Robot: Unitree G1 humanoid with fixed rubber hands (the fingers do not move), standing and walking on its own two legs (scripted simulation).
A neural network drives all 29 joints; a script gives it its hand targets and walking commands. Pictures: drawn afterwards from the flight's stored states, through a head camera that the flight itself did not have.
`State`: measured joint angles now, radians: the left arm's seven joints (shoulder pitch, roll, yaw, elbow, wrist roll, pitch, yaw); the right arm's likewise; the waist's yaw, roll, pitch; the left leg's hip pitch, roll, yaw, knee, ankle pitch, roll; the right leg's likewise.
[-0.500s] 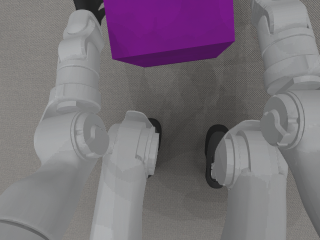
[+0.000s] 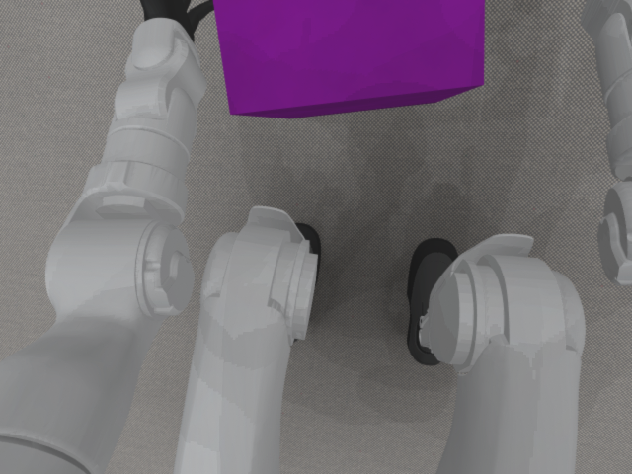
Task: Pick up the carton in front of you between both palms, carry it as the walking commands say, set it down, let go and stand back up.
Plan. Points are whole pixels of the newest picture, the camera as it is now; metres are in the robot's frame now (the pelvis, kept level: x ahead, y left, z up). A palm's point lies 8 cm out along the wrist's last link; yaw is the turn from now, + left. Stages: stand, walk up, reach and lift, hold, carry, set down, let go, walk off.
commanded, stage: set down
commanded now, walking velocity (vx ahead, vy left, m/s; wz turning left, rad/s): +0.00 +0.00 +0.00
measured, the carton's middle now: (349, 9) +0.53 +0.04 -0.24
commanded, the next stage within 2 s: let go in 1.00 s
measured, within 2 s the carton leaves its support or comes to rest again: neither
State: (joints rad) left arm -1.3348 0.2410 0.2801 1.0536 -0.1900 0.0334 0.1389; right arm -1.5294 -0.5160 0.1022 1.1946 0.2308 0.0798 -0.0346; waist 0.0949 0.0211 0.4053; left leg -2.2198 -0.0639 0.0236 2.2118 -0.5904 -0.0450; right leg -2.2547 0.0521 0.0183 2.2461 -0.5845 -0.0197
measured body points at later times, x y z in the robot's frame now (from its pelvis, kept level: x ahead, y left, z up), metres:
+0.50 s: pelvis +0.01 +0.00 +0.11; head +0.34 -0.01 +0.41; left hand +0.52 +0.21 -0.01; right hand +0.59 -0.17 -0.01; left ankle +0.12 +0.12 -0.33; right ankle +0.11 -0.11 -0.33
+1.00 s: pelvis +0.03 +0.00 +0.25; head +0.34 -0.02 +0.58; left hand +0.51 +0.22 +0.15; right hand +0.59 -0.18 +0.14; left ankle +0.11 +0.12 -0.33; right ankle +0.11 -0.11 -0.33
